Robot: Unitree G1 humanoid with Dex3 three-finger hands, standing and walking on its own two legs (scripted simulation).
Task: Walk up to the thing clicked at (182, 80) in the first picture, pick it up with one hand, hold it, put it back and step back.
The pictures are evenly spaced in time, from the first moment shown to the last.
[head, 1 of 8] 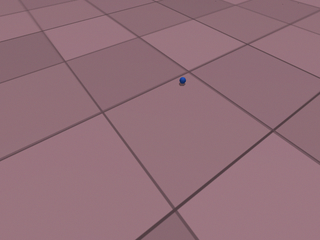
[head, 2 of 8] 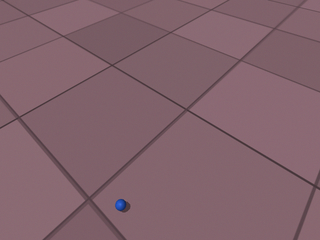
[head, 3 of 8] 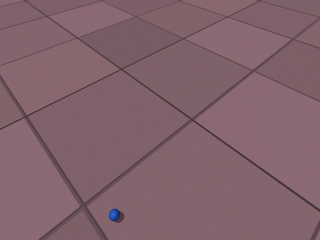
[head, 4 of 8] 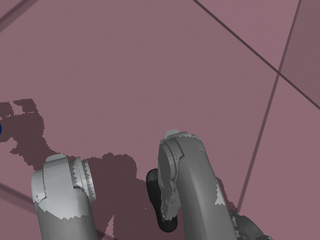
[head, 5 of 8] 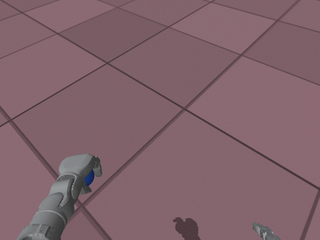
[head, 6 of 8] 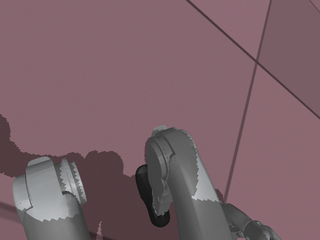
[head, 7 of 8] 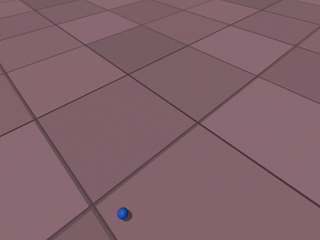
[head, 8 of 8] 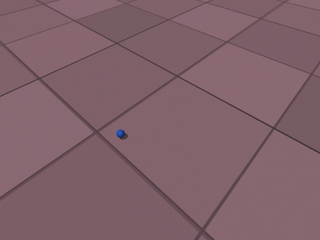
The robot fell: no
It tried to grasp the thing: yes
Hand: left
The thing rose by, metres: 0.69
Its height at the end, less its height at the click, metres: +0.00
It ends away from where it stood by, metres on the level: 0.01
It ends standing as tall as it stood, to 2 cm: yes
